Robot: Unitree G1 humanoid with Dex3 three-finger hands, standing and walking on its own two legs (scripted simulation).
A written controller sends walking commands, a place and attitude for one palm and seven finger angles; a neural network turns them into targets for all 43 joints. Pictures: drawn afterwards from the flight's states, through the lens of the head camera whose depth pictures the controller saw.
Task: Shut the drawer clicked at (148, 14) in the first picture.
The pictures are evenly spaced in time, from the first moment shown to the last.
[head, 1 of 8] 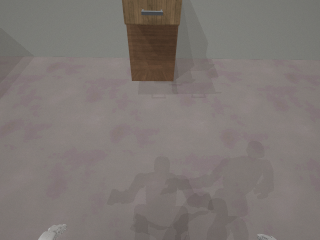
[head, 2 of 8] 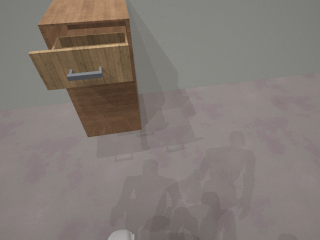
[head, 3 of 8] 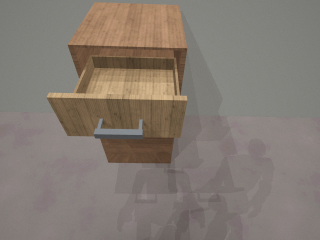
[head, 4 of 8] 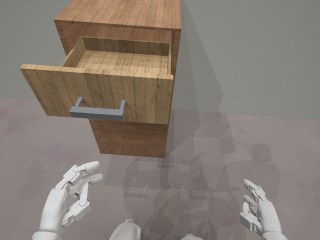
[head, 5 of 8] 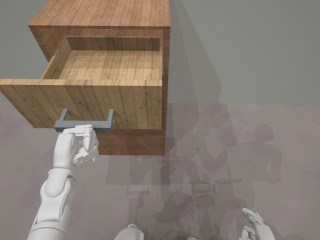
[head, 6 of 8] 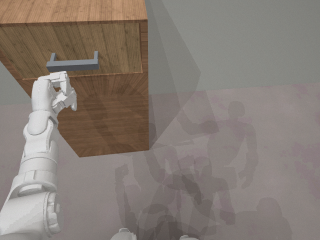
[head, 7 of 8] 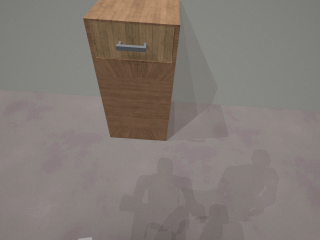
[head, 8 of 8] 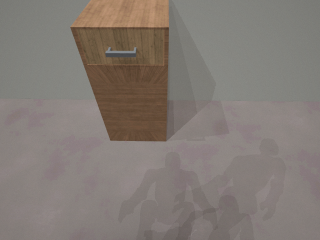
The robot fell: no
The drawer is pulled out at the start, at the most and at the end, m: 0.28 0.28 0.00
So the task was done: yes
